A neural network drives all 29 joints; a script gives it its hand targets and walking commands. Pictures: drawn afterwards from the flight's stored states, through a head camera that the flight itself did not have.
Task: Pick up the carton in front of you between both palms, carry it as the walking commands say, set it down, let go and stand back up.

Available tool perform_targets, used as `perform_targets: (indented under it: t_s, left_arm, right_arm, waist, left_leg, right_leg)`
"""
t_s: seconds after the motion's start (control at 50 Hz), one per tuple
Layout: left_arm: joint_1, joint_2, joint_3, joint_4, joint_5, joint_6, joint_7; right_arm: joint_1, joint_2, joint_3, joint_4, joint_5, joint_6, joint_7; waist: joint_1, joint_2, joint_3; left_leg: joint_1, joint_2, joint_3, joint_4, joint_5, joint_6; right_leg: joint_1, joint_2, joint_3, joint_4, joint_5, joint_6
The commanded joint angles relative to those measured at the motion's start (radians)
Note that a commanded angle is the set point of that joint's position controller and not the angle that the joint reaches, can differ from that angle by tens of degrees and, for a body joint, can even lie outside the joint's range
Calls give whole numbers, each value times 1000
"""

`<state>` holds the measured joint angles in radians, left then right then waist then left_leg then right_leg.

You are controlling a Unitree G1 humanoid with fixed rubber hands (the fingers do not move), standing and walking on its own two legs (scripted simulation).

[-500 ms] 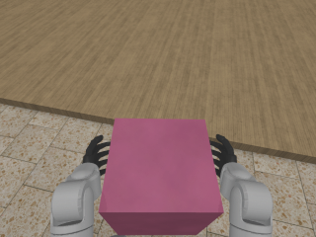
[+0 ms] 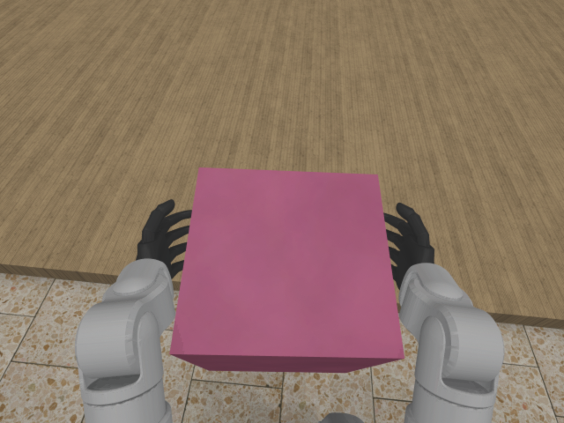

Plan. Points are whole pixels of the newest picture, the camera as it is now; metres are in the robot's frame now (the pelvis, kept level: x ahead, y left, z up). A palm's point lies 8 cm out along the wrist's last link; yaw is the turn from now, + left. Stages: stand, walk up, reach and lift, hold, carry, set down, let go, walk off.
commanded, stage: carry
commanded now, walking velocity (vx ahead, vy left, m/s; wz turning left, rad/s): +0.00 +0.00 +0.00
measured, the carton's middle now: (282, 284) +0.28 +0.00 +0.04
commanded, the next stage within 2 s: none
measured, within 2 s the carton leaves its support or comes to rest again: neither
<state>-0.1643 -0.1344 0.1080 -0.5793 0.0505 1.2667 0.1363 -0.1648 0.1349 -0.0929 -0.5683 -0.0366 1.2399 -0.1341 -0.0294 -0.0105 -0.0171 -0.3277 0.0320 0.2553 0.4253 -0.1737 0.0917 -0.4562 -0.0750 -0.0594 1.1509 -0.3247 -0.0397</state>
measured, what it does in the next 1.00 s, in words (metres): walks ahead: right foot, then left foot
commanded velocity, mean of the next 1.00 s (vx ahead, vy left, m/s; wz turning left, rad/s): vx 0.15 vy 0.00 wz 0.00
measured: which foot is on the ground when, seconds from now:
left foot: down 0.00-0.28, up 0.30-0.44, down 0.46-0.94, up 0.96-1.00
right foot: up 0.00-0.24, down 0.26-1.00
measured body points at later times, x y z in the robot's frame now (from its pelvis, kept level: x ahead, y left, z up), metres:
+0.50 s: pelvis +0.22 -0.03 -0.01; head +0.32 -0.03 +0.43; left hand +0.61 +0.14 +0.10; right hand +0.62 -0.16 +0.10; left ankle +0.17 +0.08 -0.74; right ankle +0.30 -0.09 -0.74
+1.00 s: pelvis +0.31 +0.01 -0.02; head +0.34 +0.02 +0.43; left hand +0.65 +0.19 +0.11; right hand +0.68 -0.11 +0.12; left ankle +0.21 +0.08 -0.70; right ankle +0.30 -0.09 -0.74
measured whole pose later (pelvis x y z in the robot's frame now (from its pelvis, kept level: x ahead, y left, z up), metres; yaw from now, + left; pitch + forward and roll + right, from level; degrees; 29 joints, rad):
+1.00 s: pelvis +0.31 +0.01 -0.02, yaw +4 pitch +5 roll -2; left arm -0.54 -0.11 0.21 -0.17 0.05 1.17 0.16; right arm -0.50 0.08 -0.25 -0.21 -0.02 1.16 -0.14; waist 0.04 0.00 -0.05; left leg -0.36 0.02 0.07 0.92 -0.60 0.02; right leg -0.36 -0.02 -0.18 0.63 -0.36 -0.05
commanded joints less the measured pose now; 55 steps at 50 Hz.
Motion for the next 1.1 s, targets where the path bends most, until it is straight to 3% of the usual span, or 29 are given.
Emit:
perform_targets:
  t_s: [0.0,0.1,0.18,0.22,0.24,0.26,0.28,0.3,0.34,0.4,0.44,0.52,0.58,0.64,0.68,0.72,0.78,0.82,0.86,0.88,0.9,0.92,0.94,0.96,0.98,1.0,1.04,1.06,1.08]
  left_arm:
    - [-527,-704,-697,-60,-341,-22,-139]
    - [-698,-580,-618,113,-288,5,-82]
    - [-882,-577,-567,198,-324,20,-64]
    - [-939,-578,-534,251,-334,25,-62]
    - [-972,-575,-511,284,-335,27,-63]
    - [-1002,-564,-482,320,-336,30,-63]
    - [-1034,-556,-461,368,-324,28,-56]
    - [-1029,-584,-451,393,-339,20,-56]
    - [-1115,-695,-461,368,-363,1,-70]
    - [-1200,-809,-468,355,-359,-34,-88]
    - [-1197,-817,-481,337,-333,-56,-90]
    - [-1167,-790,-519,302,-311,-80,-83]
    - [-1095,-768,-527,293,-294,-83,-76]
    - [-1036,-776,-541,313,-283,-79,-83]
    - [-1008,-799,-557,337,-280,-80,-95]
    - [-988,-826,-573,361,-280,-89,-109]
    - [-1010,-863,-601,355,-285,-115,-119]
    - [-1016,-863,-608,350,-284,-126,-115]
    - [-1005,-828,-602,355,-284,-127,-106]
    - [-993,-809,-599,355,-288,-128,-99]
    - [-980,-790,-589,349,-292,-125,-94]
    - [-991,-763,-579,338,-298,-121,-89]
    - [-1014,-744,-575,329,-308,-115,-83]
    - [-1036,-730,-572,319,-317,-106,-78]
    - [-1058,-720,-577,308,-331,-98,-73]
    - [-1077,-712,-582,300,-346,-89,-69]
    - [-1115,-705,-588,301,-370,-75,-65]
    - [-1116,-708,-583,314,-373,-68,-65]
    - [-1112,-706,-576,336,-368,-59,-65]
  right_arm:
    - [-523,719,691,-68,364,8,154]
    - [-658,552,589,125,314,30,120]
    - [-802,551,517,228,297,39,86]
    - [-878,561,491,274,291,44,70]
    - [-918,561,479,302,286,47,62]
    - [-956,553,462,330,284,52,53]
    - [-988,585,457,359,285,56,44]
    - [-1004,606,452,358,282,57,40]
    - [-1115,699,470,353,300,43,44]
    - [-1199,828,502,360,331,4,61]
    - [-1166,858,511,365,319,-24,66]
    - [-1120,832,516,337,292,-50,69]
    - [-1051,803,524,326,286,-51,75]
    - [-999,802,537,335,279,-50,87]
    - [-973,816,547,354,273,-52,100]
    - [-953,838,556,378,271,-61,114]
    - [-965,864,581,372,289,-84,131]
    - [-976,858,595,356,301,-96,133]
    - [-975,820,599,342,307,-98,126]
    - [-980,796,593,319,309,-96,120]
    - [-989,770,586,306,309,-92,112]
    - [-1007,749,579,297,309,-87,104]
    - [-1022,729,568,294,309,-80,96]
    - [-1031,709,549,298,303,-74,87]
    - [-1019,685,522,308,297,-68,76]
    - [-999,661,494,328,287,-61,67]
    - [-959,635,455,366,255,-47,53]
    - [-960,627,441,381,240,-39,51]
    - [-941,620,423,415,230,-30,50]
  waist:
    - [13,100,-341]
    - [4,177,-266]
    - [7,189,-266]
    - [43,126,-288]
    - [60,84,-317]
    - [74,-56,-395]
    - [66,-188,-491]
    - [59,-214,-540]
    - [42,-172,-518]
    - [44,-131,-566]
    - [40,-90,-606]
    - [40,13,-631]
    - [32,12,-637]
    - [32,-23,-608]
    - [32,-29,-583]
    - [24,-2,-562]
    - [0,108,-508]
    - [-6,157,-470]
    - [25,136,-485]
    - [45,84,-528]
    - [79,18,-543]
    - [98,-96,-502]
    - [108,-222,-420]
    - [117,-166,-385]
    - [107,-109,-375]
    - [87,-84,-380]
    - [30,-84,-402]
    - [4,-53,-400]
    - [-4,55,-391]
  left_leg:
    - [360,263,-273,-186,274,46]
    - [323,185,-101,-100,575,43]
    - [311,176,-62,-4,584,21]
    - [269,137,-20,145,467,-28]
    - [218,107,-29,231,356,-64]
    - [97,67,-58,378,25,-95]
    - [-42,-20,-146,490,-372,-106]
    - [-71,-25,-205,525,-470,-92]
    - [-113,-10,-248,421,-493,-67]
    - [-1,-21,-216,190,-331,-68]
    - [92,-3,-196,50,-114,-78]
    - [197,63,-236,186,301,-73]
    - [171,62,-237,220,362,-73]
    - [109,38,-217,168,251,-78]
    - [113,30,-204,121,268,-83]
    - [185,48,-211,108,399,-80]
    - [403,127,-259,138,731,-45]
    - [448,148,-269,152,817,-10]
    - [316,138,-246,229,757,-13]
    - [188,122,-228,308,656,-38]
    - [34,83,-188,408,438,-61]
    - [-163,18,-141,530,134,-90]
    - [-384,-53,-155,584,-437,-95]
    - [-440,-7,-234,587,-581,-70]
    - [-428,17,-275,537,-596,-41]
    - [-335,21,-269,441,-507,-20]
    - [10,-36,-164,184,-231,-12]
    - [206,-87,-94,88,-112,-19]
    - [362,-32,-188,3,-128,-15]
  right_leg:
    - [-125,-20,-6,-108,53,4]
    - [-118,41,-102,-405,155,16]
    - [-11,73,-113,-557,309,-2]
    - [163,92,-133,-727,464,-3]
    - [286,60,-100,-764,564,-1]
    - [464,-124,94,-651,981,-28]
    - [636,-268,280,-619,1185,-166]
    - [637,-281,334,-665,979,-219]
    - [609,-252,287,-711,816,-197]
    - [579,-194,168,-680,826,-150]
    - [569,-160,93,-627,846,-134]
    - [496,-102,47,-546,964,-104]
    - [498,-97,49,-519,1027,-112]
    - [540,-101,56,-525,1100,-126]
    - [538,-92,43,-519,1095,-121]
    - [455,-66,17,-523,936,-102]
    - [203,12,-72,-575,434,-43]
    - [157,72,-120,-611,148,-30]
    - [317,58,-92,-590,116,-70]
    - [448,3,-15,-521,183,-116]
    - [548,-63,91,-542,255,-166]
    - [628,-164,241,-622,374,-231]
    - [687,-265,394,-713,461,-297]
    - [665,-308,438,-725,411,-301]
    - [605,-315,433,-722,309,-274]
    - [512,-299,370,-741,219,-229]
    - [280,-203,138,-745,77,-137]
    - [139,-146,38,-684,-60,-96]
    - [12,-77,-62,-528,-126,-50]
